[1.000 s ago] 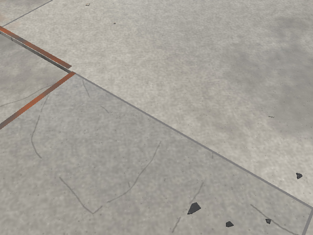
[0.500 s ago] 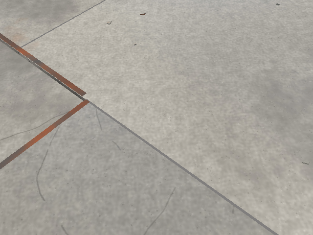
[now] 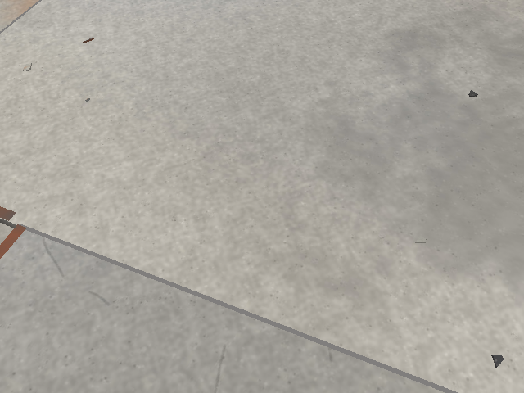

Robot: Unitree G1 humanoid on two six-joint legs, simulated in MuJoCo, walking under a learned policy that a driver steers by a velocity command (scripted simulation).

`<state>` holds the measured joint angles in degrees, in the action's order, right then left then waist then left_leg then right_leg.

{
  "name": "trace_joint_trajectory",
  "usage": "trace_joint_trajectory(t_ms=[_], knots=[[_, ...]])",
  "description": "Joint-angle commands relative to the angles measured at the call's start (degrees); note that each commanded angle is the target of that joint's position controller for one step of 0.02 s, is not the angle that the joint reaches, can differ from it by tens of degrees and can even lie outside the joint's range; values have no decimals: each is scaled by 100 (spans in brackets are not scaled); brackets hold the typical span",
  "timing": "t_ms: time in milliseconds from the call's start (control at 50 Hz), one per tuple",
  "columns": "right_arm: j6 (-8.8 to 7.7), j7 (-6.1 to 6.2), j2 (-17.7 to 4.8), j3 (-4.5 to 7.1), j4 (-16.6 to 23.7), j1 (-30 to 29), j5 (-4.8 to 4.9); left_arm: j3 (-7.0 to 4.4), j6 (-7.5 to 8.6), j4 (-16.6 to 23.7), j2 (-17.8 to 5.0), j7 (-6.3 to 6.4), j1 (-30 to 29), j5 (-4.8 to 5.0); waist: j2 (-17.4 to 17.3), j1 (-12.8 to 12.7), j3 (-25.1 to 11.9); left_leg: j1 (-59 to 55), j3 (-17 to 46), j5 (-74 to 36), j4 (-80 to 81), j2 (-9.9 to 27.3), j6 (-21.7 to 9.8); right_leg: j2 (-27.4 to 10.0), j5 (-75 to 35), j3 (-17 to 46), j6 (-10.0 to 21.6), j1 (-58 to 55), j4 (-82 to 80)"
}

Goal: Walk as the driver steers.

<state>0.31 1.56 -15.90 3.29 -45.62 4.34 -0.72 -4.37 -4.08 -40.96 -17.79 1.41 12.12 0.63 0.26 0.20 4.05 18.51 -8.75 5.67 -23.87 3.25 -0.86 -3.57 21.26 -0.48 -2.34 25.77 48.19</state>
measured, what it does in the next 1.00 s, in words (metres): steps on the spot, turning right: right foot, then left foot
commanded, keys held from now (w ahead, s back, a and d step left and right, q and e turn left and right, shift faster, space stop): e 1.00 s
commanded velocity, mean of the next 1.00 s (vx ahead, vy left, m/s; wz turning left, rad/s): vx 0.01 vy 0.00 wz -0.59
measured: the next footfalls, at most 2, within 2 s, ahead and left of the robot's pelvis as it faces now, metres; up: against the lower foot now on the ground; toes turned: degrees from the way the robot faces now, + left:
right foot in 0.08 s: +0.05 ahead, -0.13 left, +0.00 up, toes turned -5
left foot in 0.56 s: +0.11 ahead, +0.09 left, +0.00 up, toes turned -25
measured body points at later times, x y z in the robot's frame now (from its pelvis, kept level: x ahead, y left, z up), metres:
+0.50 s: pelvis +0.02 -0.02 +0.00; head +0.05 -0.05 +0.45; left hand +0.24 +0.21 -0.08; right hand +0.10 -0.34 -0.10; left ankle +0.07 +0.11 -0.71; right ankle +0.01 -0.12 -0.74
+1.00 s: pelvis +0.00 -0.05 -0.01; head +0.03 -0.09 +0.44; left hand +0.30 +0.10 -0.08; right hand -0.05 -0.37 -0.12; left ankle +0.07 +0.10 -0.73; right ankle -0.05 -0.14 -0.74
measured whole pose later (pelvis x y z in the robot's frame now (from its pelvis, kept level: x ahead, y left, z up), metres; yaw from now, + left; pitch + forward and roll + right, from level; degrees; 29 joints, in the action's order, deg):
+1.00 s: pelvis +0.00 -0.05 -0.01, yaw -35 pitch +1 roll +1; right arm 1.2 0.5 -19.0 4.6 -44.7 6.9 0.2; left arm -4.7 -3.7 -34.2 -18.6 -0.2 10.0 0.9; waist -1.7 0.8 4.5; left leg 15.6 -6.3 23.3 -37.8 7.0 3.1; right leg -0.1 15.4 -0.9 1.9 17.0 32.3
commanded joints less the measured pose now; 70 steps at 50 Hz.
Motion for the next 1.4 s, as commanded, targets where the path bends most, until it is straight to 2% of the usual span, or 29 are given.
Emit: trace_joint_trajectory(t_ms=[20,60,80,100,120,140,180,220,320,440,540,560,580,600,620,660,740,800,940,960,980,1000,1020,1040,1060,1080,1140,1280,1400], knots=[[-9,15,-1059,272,324,-376,110,-156,16,283,-492,-102,469,-7,-821,-207,-990,-509,933,35,772,1550,-1033,35,-361,-211,243,-952,-783],[51,1,-880,253,189,-225,191,-244,13,148,-595,-111,774,-49,-527,-338,-906,-121,574,748,108,1272,-515,251,-874,-228,577,-1649,-1742],[88,-45,-587,197,103,39,137,-356,16,176,-985,-43,895,-67,625,-269,-638,633,-11,1521,-1194,705,55,-467,-1604,1012,985,-1989,-2735],[72,-46,-469,160,406,-146,-48,-447,30,426,-1646,40,653,-75,1976,-106,-348,2100,-74,3111,-2605,-253,562,-1743,-2440,3007,1951,-2049,-3134],[36,8,-683,243,545,-754,-39,-413,185,474,-1517,-1,655,-294,1348,-469,-539,2067,918,3126,-3632,-309,451,-1738,-1984,3113,2253,-1537,-3328],[39,30,-737,284,514,-657,72,-363,319,476,-1360,-6,360,-299,1058,-239,-513,2072,1139,2557,-3886,-206,329,-1435,-1612,2604,1951,-1482,-3337],[63,116,-819,359,235,-253,16,-256,399,569,-966,29,-205,-69,762,-4,-575,2037,1210,1754,-3905,-125,321,-1025,-1532,2042,1410,-1578,-3167],[29,100,-764,370,219,-160,5,-164,387,599,-783,79,-203,-57,740,56,-759,1748,1197,1408,-4100,-243,413,-831,-2198,1844,1399,-1588,-3047],[-38,50,-565,280,326,-370,86,-213,332,594,-906,147,63,-24,756,-120,-809,1649,1314,1225,-2749,-364,574,-718,-2328,2038,1462,-2131,-2844],[-124,-72,-672,264,350,-281,143,-270,234,710,-1040,67,-130,-28,865,-181,-825,723,1389,1558,-1630,-540,544,-663,-2530,2702,1588,-1797,-2658],[-228,-169,-792,320,209,360,125,-238,145,821,-948,75,-514,111,749,178,-981,-640,1319,219,420,-432,265,-198,-2499,2890,1125,-1533,-2126],[-205,-143,-1107,394,204,517,45,-178,142,833,-721,82,-327,73,122,86,-1143,-1399,1962,-274,561,421,-50,179,-1251,2460,818,-891,-1450],[-133,-104,-1582,470,241,309,-57,-140,179,929,-515,69,-38,83,-1477,-280,-899,-1722,3269,-1520,621,1500,-894,1201,1011,1280,444,388,-473],[-150,-100,-1266,401,355,247,-146,-290,233,838,-1033,65,2,-18,-1335,-103,-843,-1397,3732,-1791,679,2098,-1560,973,1628,1116,147,669,909],[-160,-68,-993,307,462,-20,-109,-404,227,721,-1294,44,89,14,-907,-214,-749,-1230,3207,-1668,611,1884,-1477,765,1257,1095,41,657,1564],[-131,-10,-753,237,520,-300,44,-392,122,561,-1065,56,162,20,-764,-242,-547,-1239,2323,-1141,513,1245,-1051,661,610,960,-159,855,2014],[-18,82,-888,244,443,128,9,-232,106,832,-656,-10,-333,107,-949,126,-482,-1645,1671,-1440,609,1112,-1173,421,175,448,-370,1062,1390],[46,62,-1104,314,451,212,23,-148,121,988,-544,-72,-491,57,-1005,254,-667,-1833,1435,-1601,578,1279,-1222,176,195,231,-380,648,517],[45,-87,-1310,390,435,34,274,-223,43,942,-650,-220,32,50,-972,-98,-713,-1257,837,-1285,-91,1380,-754,332,-847,-370,176,-1072,-1897],[15,-109,-1102,338,318,298,273,-301,43,857,-792,-179,275,37,-629,-170,-799,-831,556,-736,-659,1180,-407,405,-1461,-211,391,-1787,-2415],[-6,-138,-777,244,333,498,68,-465,64,870,-1348,-92,536,54,720,-146,-916,362,20,896,-2122,627,146,-519,-3281,1201,801,-2815,-2736],[-25,-105,-526,129,710,142,-144,-482,154,1076,-1788,-75,476,-72,1826,-124,-989,1836,274,3415,-3502,-216,525,-1859,-4674,3123,2025,-2990,-2617],[-30,-52,-843,229,776,-234,-9,-416,304,1045,-1482,-150,599,-204,1124,-508,-1335,1869,1076,3429,-4381,-208,504,-1904,-4078,3118,2438,-2681,-2828],[-16,-37,-953,275,776,-256,113,-346,403,986,-1315,-155,342,-180,922,-317,-1022,1904,1216,2937,-4530,-79,400,-1530,-3470,2559,2112,-2432,-2892],[-2,-2,-980,310,666,-111,108,-319,429,973,-1162,-117,9,-79,687,-150,-831,1898,1259,2406,-4336,21,360,-1167,-2827,2163,1739,-2250,-2900],[18,33,-1035,335,611,-65,59,-252,413,1005,-1017,-79,-230,-2,669,-74,-717,1844,1278,2054,-4153,43,383,-997,-2707,1997,1545,-2084,-2898],[11,-3,-907,325,576,177,47,-182,375,1075,-945,6,-343,-53,712,63,-883,1377,1198,1431,-4058,-194,514,-732,-2951,1788,1541,-1805,-2916],[-36,-42,-745,244,759,-97,70,-240,304,1040,-1093,37,-238,-38,808,-132,-735,1058,1369,1434,-2304,-399,606,-621,-2018,2388,1587,-1736,-2774],[-175,-155,-787,269,847,63,126,-250,216,1078,-1099,-38,-436,23,881,-98,-853,351,1411,1543,-1183,-583,439,-497,-2624,3093,1508,-1727,-2404]])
